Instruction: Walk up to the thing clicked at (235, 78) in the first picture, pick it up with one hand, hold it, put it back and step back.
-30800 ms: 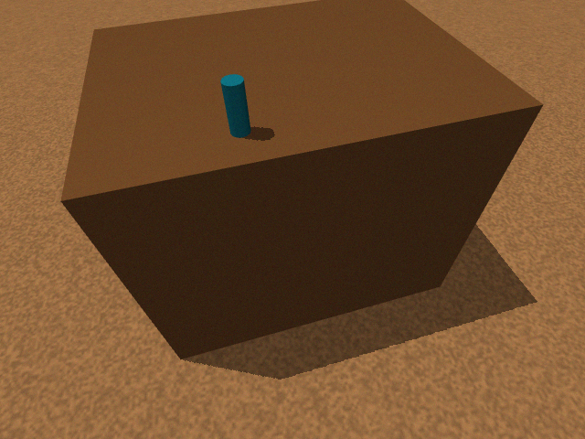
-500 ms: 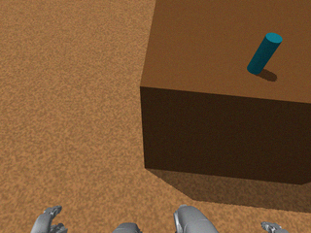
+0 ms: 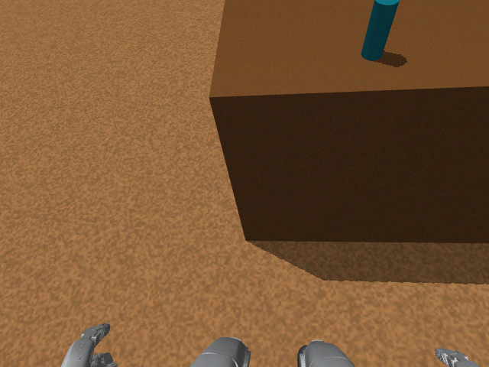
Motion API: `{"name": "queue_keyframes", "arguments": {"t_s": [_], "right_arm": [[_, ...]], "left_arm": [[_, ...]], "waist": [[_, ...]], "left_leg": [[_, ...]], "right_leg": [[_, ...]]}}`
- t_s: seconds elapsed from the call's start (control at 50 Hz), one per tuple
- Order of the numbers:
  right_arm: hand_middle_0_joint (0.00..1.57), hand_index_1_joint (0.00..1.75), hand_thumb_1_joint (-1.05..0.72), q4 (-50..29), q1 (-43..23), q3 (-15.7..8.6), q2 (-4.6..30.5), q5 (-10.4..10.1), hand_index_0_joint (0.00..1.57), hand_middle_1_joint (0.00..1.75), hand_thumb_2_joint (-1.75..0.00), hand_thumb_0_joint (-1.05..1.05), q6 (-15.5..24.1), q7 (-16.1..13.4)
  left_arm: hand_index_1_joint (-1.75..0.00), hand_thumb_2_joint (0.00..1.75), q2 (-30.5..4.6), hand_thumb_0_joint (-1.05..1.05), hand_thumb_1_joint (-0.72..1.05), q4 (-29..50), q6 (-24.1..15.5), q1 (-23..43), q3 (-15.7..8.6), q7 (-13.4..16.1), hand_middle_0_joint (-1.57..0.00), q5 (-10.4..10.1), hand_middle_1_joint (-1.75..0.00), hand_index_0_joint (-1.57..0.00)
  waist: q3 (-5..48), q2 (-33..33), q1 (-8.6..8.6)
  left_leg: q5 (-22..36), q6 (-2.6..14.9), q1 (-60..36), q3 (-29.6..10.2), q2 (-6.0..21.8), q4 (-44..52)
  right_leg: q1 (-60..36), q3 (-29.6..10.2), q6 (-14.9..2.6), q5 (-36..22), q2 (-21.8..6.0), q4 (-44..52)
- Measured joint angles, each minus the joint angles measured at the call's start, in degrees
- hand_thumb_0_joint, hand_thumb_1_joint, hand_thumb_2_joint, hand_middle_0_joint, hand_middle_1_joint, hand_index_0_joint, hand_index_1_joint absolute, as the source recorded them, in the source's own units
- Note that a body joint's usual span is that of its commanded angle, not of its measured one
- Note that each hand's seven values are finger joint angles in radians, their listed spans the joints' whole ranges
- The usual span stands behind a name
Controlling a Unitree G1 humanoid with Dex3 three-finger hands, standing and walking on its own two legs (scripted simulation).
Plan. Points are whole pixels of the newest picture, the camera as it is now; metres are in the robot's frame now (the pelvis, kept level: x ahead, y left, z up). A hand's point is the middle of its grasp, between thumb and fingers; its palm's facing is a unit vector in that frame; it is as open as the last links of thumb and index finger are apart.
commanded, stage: step back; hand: right
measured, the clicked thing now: (378, 28) +0.71 -0.24 +0.09
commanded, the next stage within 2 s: none
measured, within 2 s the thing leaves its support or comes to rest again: neither
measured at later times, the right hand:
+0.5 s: hand out of the picture -0.04 -0.24 -0.12, palm faces -0.01 +0.90 -0.43, open 7.3 cm
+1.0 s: hand out of the picture -0.27 -0.26 -0.16, palm faces -0.09 +0.92 -0.38, open 7.3 cm
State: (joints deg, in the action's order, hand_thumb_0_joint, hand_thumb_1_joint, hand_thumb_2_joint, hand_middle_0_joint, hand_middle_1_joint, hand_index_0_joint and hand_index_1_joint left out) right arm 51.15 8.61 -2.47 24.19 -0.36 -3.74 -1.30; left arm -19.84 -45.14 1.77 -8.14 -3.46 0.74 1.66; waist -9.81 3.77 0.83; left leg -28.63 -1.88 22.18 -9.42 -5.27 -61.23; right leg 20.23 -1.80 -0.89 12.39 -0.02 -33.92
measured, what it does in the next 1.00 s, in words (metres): walks backwards: left foot, then right foot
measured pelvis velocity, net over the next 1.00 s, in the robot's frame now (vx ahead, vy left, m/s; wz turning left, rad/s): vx -0.33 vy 0.00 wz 0.02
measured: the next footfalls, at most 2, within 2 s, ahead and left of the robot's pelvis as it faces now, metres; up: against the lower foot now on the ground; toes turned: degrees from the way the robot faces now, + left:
left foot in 0.12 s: -0.02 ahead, +0.13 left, +0.00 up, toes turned -1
right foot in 0.58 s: -0.21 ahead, -0.11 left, +0.00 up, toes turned -3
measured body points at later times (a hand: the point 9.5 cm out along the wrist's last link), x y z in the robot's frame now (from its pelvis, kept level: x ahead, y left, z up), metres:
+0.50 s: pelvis -0.17 +0.02 +0.00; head -0.10 +0.05 +0.44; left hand -0.10 +0.35 -0.14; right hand -0.04 -0.29 -0.10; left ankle -0.06 +0.13 -0.73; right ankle -0.23 -0.12 -0.69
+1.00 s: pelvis -0.33 +0.00 -0.01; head -0.27 +0.01 +0.43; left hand -0.20 +0.32 -0.12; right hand -0.27 -0.30 -0.14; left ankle -0.33 +0.12 -0.73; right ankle -0.25 -0.10 -0.72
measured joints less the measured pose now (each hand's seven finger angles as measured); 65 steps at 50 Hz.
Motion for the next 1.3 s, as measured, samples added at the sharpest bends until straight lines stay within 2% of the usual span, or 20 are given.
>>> {"name": "queue_keyframes", "arguments": {"t_s": [0.1,0.16,0.22,0.26,0.32,0.46,0.56,0.62,0.68,0.74,0.78,0.84,0.92,0.98,1.04,1.08,1.14,1.22,1.26,1.3], "right_arm": [[0.20,0.30,-0.91,0.8,1.4,-0.1,-0.5,0.8,0.21,0.30,-0.90,0.00,0.5,0.4],[0.20,0.30,-0.91,1.4,1.0,-0.2,-2.7,1.9,0.21,0.30,-0.90,0.00,0.8,1.1],[0.21,0.30,-0.90,1.0,1.9,0.1,-3.1,2.8,0.21,0.30,-0.90,0.00,0.9,2.1],[0.21,0.30,-0.90,1.1,2.2,0.2,-3.6,3.2,0.21,0.30,-0.90,0.00,0.9,1.9],[0.21,0.30,-0.90,0.7,1.6,0.1,-4.0,3.0,0.21,0.30,-0.90,0.01,1.2,1.6],[0.21,0.30,-0.90,-3.2,-2.9,-0.3,-3.7,2.1,0.21,0.30,-0.90,0.00,1.9,1.3],[0.21,0.30,-0.90,-5.0,-5.4,-0.3,-2.6,2.1,0.21,0.30,-0.90,0.00,0.9,1.6],[0.21,0.30,-0.90,-4.0,-5.6,-0.9,-0.9,1.6,0.21,0.30,-0.90,0.00,0.0,1.5],[0.21,0.30,-0.90,-2.0,-3.0,-1.1,-1.9,1.2,0.21,0.30,-0.90,0.00,-0.8,0.8],[0.21,0.30,-0.90,-1.1,-0.1,-0.7,-1.6,0.7,0.21,0.30,-0.90,0.00,-0.4,0.8],[0.21,0.30,-0.90,-0.8,1.8,-0.6,-1.0,0.8,0.21,0.30,-0.90,0.00,0.3,0.4],[0.21,0.30,-0.90,-0.2,3.7,-0.4,-0.8,1.0,0.21,0.30,-0.90,0.00,0.7,-0.2],[0.20,0.30,-0.91,0.5,4.9,-0.1,-1.9,1.7,0.21,0.30,-0.90,0.01,1.4,-0.3],[0.20,0.30,-0.91,2.0,3.7,0.0,-4.3,2.2,0.21,0.30,-0.90,0.01,1.8,0.0],[0.21,0.30,-0.90,1.7,3.8,0.5,-4.4,2.5,0.21,0.30,-0.90,0.01,1.9,0.8],[0.21,0.30,-0.90,1.5,3.7,0.7,-4.1,2.9,0.21,0.30,-0.90,0.01,2.2,0.7],[0.21,0.30,-0.90,1.2,2.8,0.8,-3.7,3.0,0.21,0.30,-0.90,0.01,2.7,0.6],[0.21,0.30,-0.90,0.4,0.2,0.4,-3.0,3.1,0.21,0.30,-0.90,0.01,2.6,1.3],[0.21,0.30,-0.90,0.6,-1.2,-0.1,-1.8,2.7,0.21,0.30,-0.90,0.00,2.1,1.3],[0.21,0.30,-0.90,1.0,-0.7,-0.3,-1.9,2.7,0.21,0.30,-0.90,0.00,2.0,1.3]], "left_arm": [[-0.30,0.90,-1.3,0.01,0.90,2.3,0.5,2.9,-0.1,0.2,-0.21,-0.3,-0.30,-0.20],[-0.30,0.90,-3.1,0.01,0.90,1.5,1.7,3.7,-0.5,0.2,-0.21,-0.8,-0.30,-0.20],[-0.29,0.90,-2.5,0.01,0.90,-1.4,2.9,2.5,-0.8,0.5,-0.21,-0.8,-0.30,-0.20],[-0.29,0.90,-2.6,0.01,0.90,-2.4,3.1,1.2,-1.0,0.3,-0.21,-1.2,-0.30,-0.20],[-0.29,0.90,-3.2,0.01,0.90,-2.5,2.5,-1.0,-1.4,-0.1,-0.21,-1.4,-0.30,-0.20],[-0.29,0.90,-4.0,0.01,0.91,-4.3,2.3,-4.5,-1.3,-0.2,-0.20,-0.6,-0.30,-0.20],[-0.29,0.90,-3.3,0.01,0.91,-5.7,1.8,-5.2,-0.4,-1.1,-0.20,-0.7,-0.30,-0.20],[-0.29,0.90,-0.9,0.01,0.91,-6.7,1.5,-5.0,-0.3,-1.6,-0.20,-0.1,-0.30,-0.20],[-0.29,0.90,-0.9,0.01,0.90,-5.9,1.9,-7.0,-0.2,-2.1,-0.21,0.6,-0.30,-0.20],[-0.30,0.90,-0.8,0.01,0.90,-5.6,2.3,-7.3,-0.3,-1.6,-0.21,0.7,-0.30,-0.20],[-0.30,0.90,-0.7,0.01,0.90,-4.7,2.3,-6.3,-0.7,-1.2,-0.21,0.7,-0.30,-0.20],[-0.30,0.90,-1.1,0.01,0.90,-2.0,1.8,-3.8,-0.8,-0.6,-0.21,0.9,-0.30,-0.20],[-0.30,0.90,-2.0,0.01,0.90,1.4,1.7,0.7,-0.9,0.0,-0.21,0.6,-0.30,-0.20],[-0.30,0.90,-3.1,0.01,0.90,1.7,2.1,3.2,-0.8,0.0,-0.21,0.0,-0.30,-0.20],[-0.29,0.90,-1.7,0.01,0.91,-0.5,3.0,2.7,0.0,-0.5,-0.20,-0.6,-0.30,-0.20],[-0.29,0.90,-1.1,0.01,0.91,-1.9,3.2,2.1,0.4,-1.1,-0.20,-1.0,-0.30,-0.20],[-0.29,0.90,-1.0,0.01,0.90,-3.1,2.3,0.5,0.4,-1.8,-0.21,-1.3,-0.30,-0.20],[-0.30,0.90,-1.7,0.01,0.90,-5.9,0.1,-1.9,0.2,-1.8,-0.21,-0.9,-0.30,-0.20],[-0.29,0.90,-0.2,0.01,0.90,-8.2,-1.2,-2.6,0.3,-1.2,-0.21,-0.2,-0.30,-0.20],[-0.30,0.90,0.2,0.01,0.90,-9.4,-1.9,-4.4,0.6,-1.1,-0.21,0.5,-0.30,-0.20]], "waist": [[-1.6,-1.4,-0.92],[-3.1,-6.8,0.02],[-1.3,-5.7,-1.78],[0.0,-5.5,-1.89],[1.0,-6.3,-0.50],[-0.7,-6.6,1.06],[-1.0,-4.8,1.56],[-1.0,0.4,0.61],[2.0,-1.9,2.35],[3.6,-3.1,2.13],[3.9,-2.5,1.19],[2.9,-1.8,0.08],[0.4,-2.8,-0.95],[-2.1,-7.9,-0.05],[-0.2,-6.6,-1.11],[1.2,-5.3,-1.63],[3.5,-4.8,-0.94],[5.2,-4.8,0.15],[4.2,-0.8,-0.12],[5.5,-0.5,0.60]], "left_leg": [[1.5,0.63,-6.2,5.0,2.9,17.6],[7.3,3.17,-8.1,8.4,0.7,21.6],[9.0,4.26,-7.0,7.2,2.7,22.2],[11.6,4.16,-6.9,6.8,4.0,25.3],[15.3,3.96,-6.3,7.9,5.1,29.5],[19.3,4.06,-2.2,10.8,6.7,29.8],[21.1,2.99,1.9,12.7,8.1,27.0],[19.7,2.47,3.8,9.8,9.7,24.9],[5.1,1.14,7.2,6.2,3.5,12.6],[4.3,0.90,8.1,2.7,-1.0,0.5],[4.5,0.79,6.7,1.6,-1.5,-2.5],[2.4,0.27,2.0,2.6,0.3,2.1],[3.3,0.50,-5.9,6.8,3.3,18.6],[8.9,2.15,-9.5,9.9,1.0,25.7],[9.4,3.11,-7.8,8.9,3.0,24.4],[10.6,3.11,-7.2,7.9,4.6,25.1],[12.4,2.33,-5.7,8.0,6.0,26.3],[12.5,1.61,-2.7,9.2,7.3,24.1],[9.9,2.35,-1.7,6.8,9.5,20.6],[4.5,2.34,-0.6,5.6,7.8,17.6]], "right_leg": [[3.6,2.2,1.31,-1.2,-1.6,-3.3],[5.3,-1.3,1.27,1.0,-3.3,-6.8],[8.1,-5.5,0.26,15.1,3.4,-20.9],[9.0,-7.3,-0.07,15.4,6.8,-30.3],[7.9,-8.5,0.52,13.1,8.1,-36.6],[-1.7,-6.5,3.46,15.1,4.2,-24.3],[-8.5,-1.6,1.89,13.5,1.0,-7.0],[-10.0,1.4,0.30,10.6,3.2,-3.1],[-7.4,-0.1,-0.91,9.5,0.5,-4.0],[-6.4,-0.4,-0.64,6.5,-1.6,-1.0],[-5.1,0.7,-0.40,4.9,-1.8,0.1],[-2.8,2.8,-0.63,3.7,-1.7,-0.6],[1.0,6.0,-0.71,3.9,-2.7,-4.9],[3.0,4.2,-0.29,4.2,-5.4,-9.0],[4.4,1.9,-0.17,14.8,-1.3,-16.0],[4.1,0.1,-0.30,17.0,1.1,-21.8],[0.9,-1.2,-0.53,15.6,1.5,-21.1],[-9.0,-0.2,-0.06,11.5,0.0,-1.2],[-10.9,1.2,0.63,7.8,2.8,1.8],[-10.5,1.0,0.44,7.5,2.8,1.4]]}}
